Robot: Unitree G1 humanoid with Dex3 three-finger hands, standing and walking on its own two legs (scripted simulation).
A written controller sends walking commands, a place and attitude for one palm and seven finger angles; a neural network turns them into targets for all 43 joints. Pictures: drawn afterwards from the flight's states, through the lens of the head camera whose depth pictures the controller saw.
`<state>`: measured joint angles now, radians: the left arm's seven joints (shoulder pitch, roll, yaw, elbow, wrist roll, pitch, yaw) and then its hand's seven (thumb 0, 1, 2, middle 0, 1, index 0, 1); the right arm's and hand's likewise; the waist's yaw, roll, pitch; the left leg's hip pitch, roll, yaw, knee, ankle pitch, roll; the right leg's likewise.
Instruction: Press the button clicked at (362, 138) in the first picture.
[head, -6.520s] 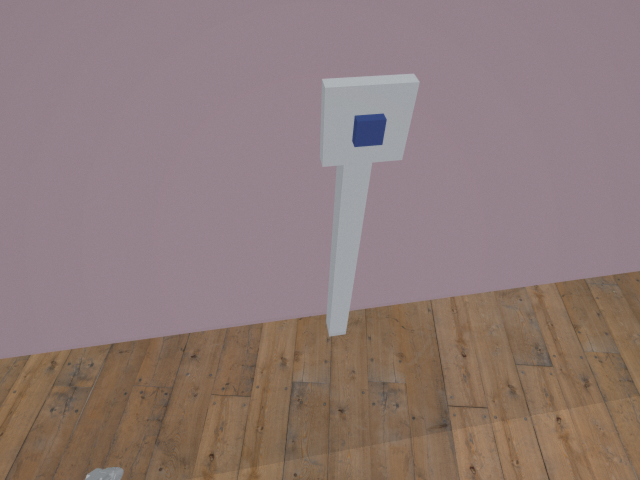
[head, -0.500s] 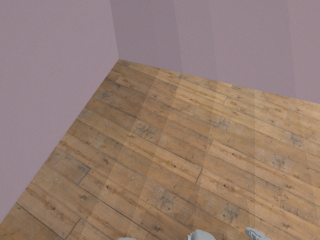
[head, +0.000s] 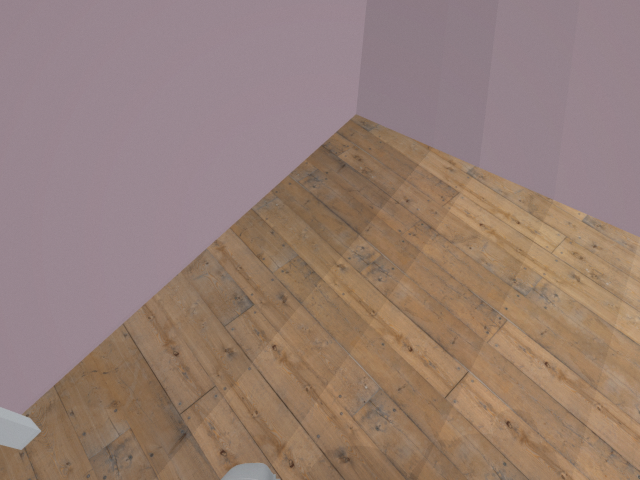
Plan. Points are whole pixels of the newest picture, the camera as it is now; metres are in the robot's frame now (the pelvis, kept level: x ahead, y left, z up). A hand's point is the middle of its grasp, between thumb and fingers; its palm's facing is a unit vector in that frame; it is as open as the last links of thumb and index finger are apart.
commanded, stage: turn to face it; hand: left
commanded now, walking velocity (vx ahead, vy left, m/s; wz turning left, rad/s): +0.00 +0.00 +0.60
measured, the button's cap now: out of the picture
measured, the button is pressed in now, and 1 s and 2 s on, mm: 0 0 0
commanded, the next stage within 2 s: take the last steps up to it in 1.52 s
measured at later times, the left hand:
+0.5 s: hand out of the picture +0.08 +0.24 -0.14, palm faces +0.28 -0.92 -0.28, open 7.4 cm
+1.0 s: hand out of the picture -0.13 +0.22 -0.19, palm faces +0.59 -0.76 -0.28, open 7.4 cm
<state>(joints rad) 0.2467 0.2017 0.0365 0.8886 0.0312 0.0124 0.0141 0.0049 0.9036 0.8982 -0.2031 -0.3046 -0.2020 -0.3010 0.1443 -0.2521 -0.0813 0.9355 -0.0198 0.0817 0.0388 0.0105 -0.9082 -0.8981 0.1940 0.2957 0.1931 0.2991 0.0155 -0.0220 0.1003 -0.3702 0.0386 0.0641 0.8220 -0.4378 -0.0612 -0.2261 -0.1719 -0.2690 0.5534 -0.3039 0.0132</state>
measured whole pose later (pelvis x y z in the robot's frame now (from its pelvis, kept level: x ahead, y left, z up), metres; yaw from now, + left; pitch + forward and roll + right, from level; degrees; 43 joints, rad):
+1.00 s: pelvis -0.03 +0.01 -0.01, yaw +35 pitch +0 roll +0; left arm 0.26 0.28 0.08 0.93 0.02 0.07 0.02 0.01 0.91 0.90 -0.20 -0.30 -0.20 -0.30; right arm 0.14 -0.25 -0.07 0.89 -0.02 0.02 0.03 0.01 -0.91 -0.90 0.19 0.30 0.19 0.30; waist 0.02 -0.06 0.09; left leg -0.32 0.01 0.04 0.64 -0.31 0.01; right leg -0.41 -0.16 -0.12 0.99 -0.53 0.07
